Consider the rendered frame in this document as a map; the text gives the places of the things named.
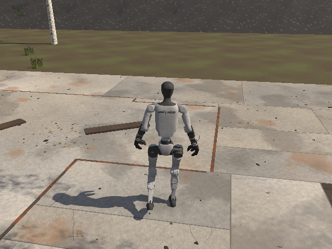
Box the right robot foot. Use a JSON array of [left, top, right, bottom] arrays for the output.
[[169, 195, 176, 207]]

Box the robot left forearm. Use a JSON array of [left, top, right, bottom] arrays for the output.
[[135, 124, 145, 142]]

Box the robot right forearm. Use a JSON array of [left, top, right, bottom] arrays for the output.
[[187, 125, 198, 146]]

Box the humanoid robot torso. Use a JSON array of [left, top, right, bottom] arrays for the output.
[[155, 102, 179, 156]]

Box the robot right upper arm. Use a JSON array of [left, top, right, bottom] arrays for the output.
[[178, 104, 192, 133]]

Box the left robot hand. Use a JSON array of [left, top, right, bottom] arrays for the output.
[[134, 140, 146, 149]]

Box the robot left upper arm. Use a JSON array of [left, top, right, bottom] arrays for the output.
[[140, 104, 156, 132]]

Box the right robot hand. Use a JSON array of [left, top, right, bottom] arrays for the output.
[[187, 145, 199, 156]]

